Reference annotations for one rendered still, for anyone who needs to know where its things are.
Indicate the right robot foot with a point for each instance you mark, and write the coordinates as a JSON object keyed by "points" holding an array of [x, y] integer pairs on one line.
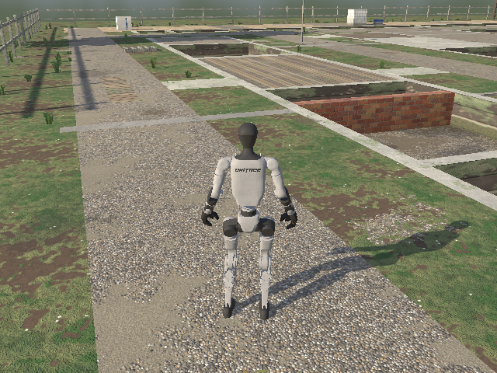
{"points": [[264, 313]]}

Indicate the right robot forearm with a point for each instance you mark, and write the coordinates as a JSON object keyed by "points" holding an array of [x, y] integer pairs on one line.
{"points": [[287, 204]]}

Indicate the robot left upper arm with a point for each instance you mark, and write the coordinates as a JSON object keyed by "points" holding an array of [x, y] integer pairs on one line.
{"points": [[219, 176]]}

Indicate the right robot hand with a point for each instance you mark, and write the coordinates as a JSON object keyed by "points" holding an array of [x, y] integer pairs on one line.
{"points": [[287, 217]]}

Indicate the right robot thigh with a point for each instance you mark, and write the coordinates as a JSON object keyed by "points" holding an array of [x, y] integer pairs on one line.
{"points": [[266, 234]]}

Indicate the robot right upper arm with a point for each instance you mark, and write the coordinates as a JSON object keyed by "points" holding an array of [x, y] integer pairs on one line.
{"points": [[277, 176]]}

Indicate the left robot hand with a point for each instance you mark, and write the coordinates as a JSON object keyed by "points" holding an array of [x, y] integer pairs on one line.
{"points": [[204, 217]]}

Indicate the left robot forearm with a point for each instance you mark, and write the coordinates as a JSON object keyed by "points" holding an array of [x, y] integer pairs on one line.
{"points": [[210, 204]]}

